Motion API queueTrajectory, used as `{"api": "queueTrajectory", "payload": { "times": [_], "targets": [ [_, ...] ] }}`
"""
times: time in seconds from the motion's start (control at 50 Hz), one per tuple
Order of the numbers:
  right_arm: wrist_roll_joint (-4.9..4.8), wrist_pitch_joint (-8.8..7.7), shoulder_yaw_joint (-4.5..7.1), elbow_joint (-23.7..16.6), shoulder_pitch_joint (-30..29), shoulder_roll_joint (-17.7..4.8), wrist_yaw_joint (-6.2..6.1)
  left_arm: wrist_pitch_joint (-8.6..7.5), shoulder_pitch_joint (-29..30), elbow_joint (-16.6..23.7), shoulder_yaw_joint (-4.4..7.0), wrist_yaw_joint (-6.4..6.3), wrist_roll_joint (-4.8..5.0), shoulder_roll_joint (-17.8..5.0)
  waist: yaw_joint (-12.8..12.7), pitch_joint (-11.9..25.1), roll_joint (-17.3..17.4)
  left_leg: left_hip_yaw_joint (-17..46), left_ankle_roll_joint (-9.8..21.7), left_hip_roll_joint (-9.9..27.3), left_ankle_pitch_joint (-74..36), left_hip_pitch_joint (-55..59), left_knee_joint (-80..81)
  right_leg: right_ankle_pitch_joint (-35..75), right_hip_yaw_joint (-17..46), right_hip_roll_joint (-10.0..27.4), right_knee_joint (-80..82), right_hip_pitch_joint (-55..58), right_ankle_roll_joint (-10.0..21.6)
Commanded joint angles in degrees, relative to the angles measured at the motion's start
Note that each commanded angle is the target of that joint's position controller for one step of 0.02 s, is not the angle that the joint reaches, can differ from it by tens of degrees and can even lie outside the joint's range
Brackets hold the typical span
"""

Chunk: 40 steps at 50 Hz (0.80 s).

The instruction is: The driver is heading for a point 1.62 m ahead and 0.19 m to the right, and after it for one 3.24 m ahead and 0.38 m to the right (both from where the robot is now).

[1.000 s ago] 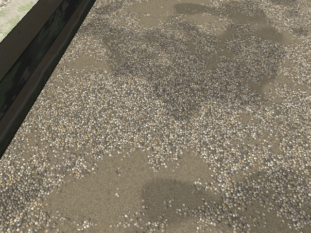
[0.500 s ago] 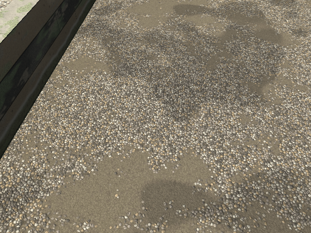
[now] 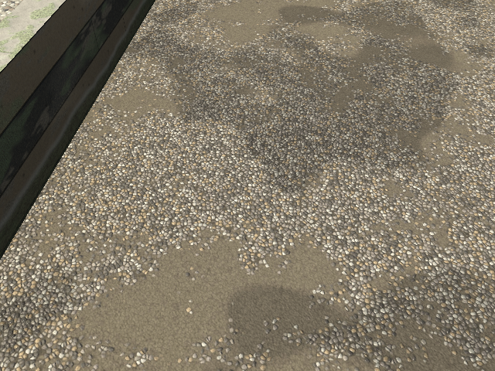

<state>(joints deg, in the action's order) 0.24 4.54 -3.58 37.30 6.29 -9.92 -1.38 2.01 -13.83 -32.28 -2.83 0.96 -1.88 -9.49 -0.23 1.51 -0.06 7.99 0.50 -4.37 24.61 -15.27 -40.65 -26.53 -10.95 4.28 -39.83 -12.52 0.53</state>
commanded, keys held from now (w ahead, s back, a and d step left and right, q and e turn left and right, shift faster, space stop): w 0.96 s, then no key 0.04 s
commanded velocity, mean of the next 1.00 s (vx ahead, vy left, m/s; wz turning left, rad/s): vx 0.50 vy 0.00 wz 0.00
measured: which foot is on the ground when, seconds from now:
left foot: down 0.00-1.00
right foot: down 0.00-1.00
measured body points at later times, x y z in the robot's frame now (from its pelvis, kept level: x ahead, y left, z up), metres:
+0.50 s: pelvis +0.00 +0.01 +0.00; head -0.01 +0.01 +0.45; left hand +0.15 +0.21 -0.10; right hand +0.19 -0.20 -0.09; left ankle -0.03 +0.12 -0.72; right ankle -0.05 -0.10 -0.72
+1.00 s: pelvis +0.01 +0.00 +0.00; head -0.01 +0.01 +0.45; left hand +0.15 +0.22 -0.10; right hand +0.20 -0.20 -0.09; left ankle -0.03 +0.12 -0.72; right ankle -0.05 -0.10 -0.72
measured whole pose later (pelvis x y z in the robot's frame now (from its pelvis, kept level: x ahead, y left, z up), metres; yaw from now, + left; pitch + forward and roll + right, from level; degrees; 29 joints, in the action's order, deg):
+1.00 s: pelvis +0.01 +0.00 +0.00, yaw +0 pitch -1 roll +0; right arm 0.3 4.7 -3.4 37.1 6.0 -9.8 -1.8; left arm 2.6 -14.5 -33.6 -2.5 0.0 -1.5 -9.9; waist 0.1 1.4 -0.2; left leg 7.3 1.0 -4.4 24.8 -14.4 -40.4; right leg -26.8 -10.5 4.4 -39.3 -11.4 0.1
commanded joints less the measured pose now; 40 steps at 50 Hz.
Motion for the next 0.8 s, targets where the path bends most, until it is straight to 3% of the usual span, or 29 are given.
{"api": "queueTrajectory", "payload": {
  "times": [0.02, 0.12, 0.16, 0.24, 0.42, 0.46, 0.8],
  "targets": [
    [0.04, -0.93, 1.2, -5.07, -4.87, -4.25, -0.13, -0.92, 2.22, 4.86, 1.15, -0.13, 0.03, -4.01, 0.0, 2.05, -0.05, 0.7, 1.77, 1.19, -21.13, -4.62, 5.62, 19.48, 3.34, 1.22, 4.95, 5.08, 1.2],
    [0.03, -0.93, 1.24, -5.02, -4.78, -4.29, -0.17, -0.9, 2.05, 4.75, 1.18, -0.15, 0.04, -4.15, 0.0, 2.17, -0.02, 0.55, 1.8, 1.18, -21.81, -4.32, 5.34, 20.49, 3.33, 1.2, 4.81, 5.21, 1.24],
    [0.19, -0.64, 1.43, -5.18, -4.62, -4.24, -0.7, -0.53, 0.43, 3.56, 1.74, -1.0, 0.62, -5.31, 0.08, 3.46, -1.1, -0.91, 2.26, 1.48, -24.51, -4.47, 4.29, 24.71, 3.37, 2.18, 4.37, 7.72, 1.39],
    [0.04, -0.49, 1.36, -5.24, -4.79, -3.87, -0.77, -0.02, 1.4, 3.57, 1.61, -1.22, 0.51, -4.7, 0.37, 2.53, -0.75, -1.19, 2.17, 1.5, -25.47, -4.51, 4.07, 24.55, 2.96, 2.03, 4.24, 6.78, 1.34],
    [-0.08, -0.45, 1.22, -5.41, -5.03, -3.91, -0.79, 0.07, 1.88, 3.38, 1.56, -1.14, 0.25, -4.45, 0.4, 2.31, 0.35, -0.19, 2.73, 1.83, -25.66, -5.05, 5.06, 20.95, 2.79, 1.42, 3.88, 6.35, 0.74],
    [-0.2, -0.77, 1.02, -5.28, -5.25, -4.05, -0.27, -0.26, 3.45, 4.5, 1.0, -0.31, -0.34, -3.28, 0.29, 1.0, 1.76, 1.68, 2.43, 1.72, -22.4, -5.18, 6.5, 16.61, 2.79, 0.43, 4.15, 3.93, 0.57],
    [0.06, -1.01, 1.07, -5.32, -5.26, -4.04, 0.05, -0.88, 2.41, 4.55, 1.09, -0.22, -0.04, -3.85, 0.04, 1.87, -0.08, 0.9, 2.04, 1.32, -20.48, -4.2, 6.49, 18.92, 3.58, 1.13, 5.26, 5.15, 0.96]
  ]
}}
